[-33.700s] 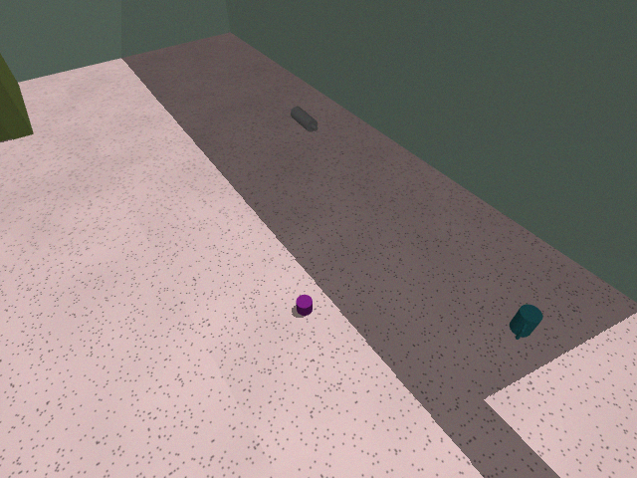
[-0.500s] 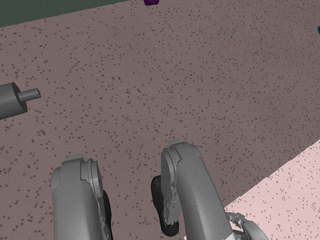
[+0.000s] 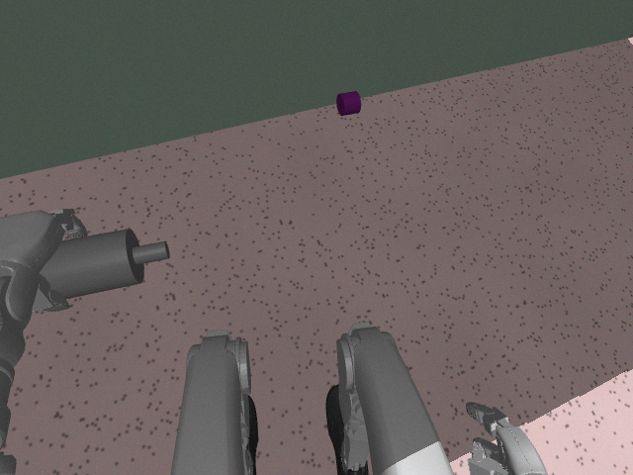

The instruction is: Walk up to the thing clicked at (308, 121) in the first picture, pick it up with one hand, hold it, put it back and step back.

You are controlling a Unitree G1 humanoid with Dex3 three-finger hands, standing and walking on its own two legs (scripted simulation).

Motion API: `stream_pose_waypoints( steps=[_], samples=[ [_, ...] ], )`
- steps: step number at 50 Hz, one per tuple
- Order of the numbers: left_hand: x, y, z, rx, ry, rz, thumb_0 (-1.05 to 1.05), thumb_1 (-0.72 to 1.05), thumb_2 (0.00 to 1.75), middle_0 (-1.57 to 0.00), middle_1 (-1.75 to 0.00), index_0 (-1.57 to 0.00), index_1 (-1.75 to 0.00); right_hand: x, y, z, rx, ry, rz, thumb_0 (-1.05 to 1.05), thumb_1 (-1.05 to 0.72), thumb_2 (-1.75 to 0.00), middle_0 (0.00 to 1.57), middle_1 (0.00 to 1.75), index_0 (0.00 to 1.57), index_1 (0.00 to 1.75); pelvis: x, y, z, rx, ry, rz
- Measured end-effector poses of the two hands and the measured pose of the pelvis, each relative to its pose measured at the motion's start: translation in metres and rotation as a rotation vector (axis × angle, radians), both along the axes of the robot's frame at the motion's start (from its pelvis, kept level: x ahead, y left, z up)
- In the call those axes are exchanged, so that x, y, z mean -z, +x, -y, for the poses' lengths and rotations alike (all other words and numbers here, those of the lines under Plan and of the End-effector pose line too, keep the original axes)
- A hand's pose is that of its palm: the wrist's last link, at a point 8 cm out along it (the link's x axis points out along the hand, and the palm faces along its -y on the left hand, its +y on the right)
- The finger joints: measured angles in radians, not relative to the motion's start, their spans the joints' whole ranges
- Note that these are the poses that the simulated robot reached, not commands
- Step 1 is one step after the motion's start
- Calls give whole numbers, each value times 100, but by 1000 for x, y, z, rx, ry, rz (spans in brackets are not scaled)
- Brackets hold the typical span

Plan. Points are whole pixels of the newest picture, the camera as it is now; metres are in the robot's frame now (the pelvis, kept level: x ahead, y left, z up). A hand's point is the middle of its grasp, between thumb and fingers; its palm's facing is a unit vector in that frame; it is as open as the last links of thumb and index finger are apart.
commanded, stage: lift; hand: left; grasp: from above
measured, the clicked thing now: (79, 267) +0.40 +0.31 -0.12
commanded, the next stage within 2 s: hold in 0.92 s
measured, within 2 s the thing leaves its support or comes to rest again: neither
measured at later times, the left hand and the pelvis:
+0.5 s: hand out of the picture +0.35 +0.29 +0.10, palm faces -0.44 -0.15 -0.89, open 10.7 cm; pelvis +0.03 +0.00 +0.19, yaw +3 degrees
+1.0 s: hand out of the picture +0.38 +0.25 +0.18, palm faces -0.42 -0.16 -0.90, open 10.6 cm; pelvis +0.08 +0.00 +0.26, yaw +3 degrees
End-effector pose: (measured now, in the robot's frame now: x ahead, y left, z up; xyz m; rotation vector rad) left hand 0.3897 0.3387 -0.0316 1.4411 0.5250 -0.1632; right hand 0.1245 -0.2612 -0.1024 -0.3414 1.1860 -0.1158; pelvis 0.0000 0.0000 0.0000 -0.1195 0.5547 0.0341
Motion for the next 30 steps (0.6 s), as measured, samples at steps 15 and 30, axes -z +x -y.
stream_pose_waypoints(
  steps=[15, 30],
  samples=[
    [-139, -28, 32, -18, -7, 12, -1, -9, 55, -57, -75, -60, -72, -125, 16, -6, 59, 25, 128, 1, -90, -90, 21, 30, 21, 30, -125, 19, 1, -26, 43, 153],
    [-213, -31, 61, -2, 8, -23, 0, -7, 51, -56, -78, -59, -75, -206, 3, 2, 112, 12, 153, 1, -90, -90, 21, 30, 21, 30, -207, 42, 1, -23, 75, 284]
  ],
)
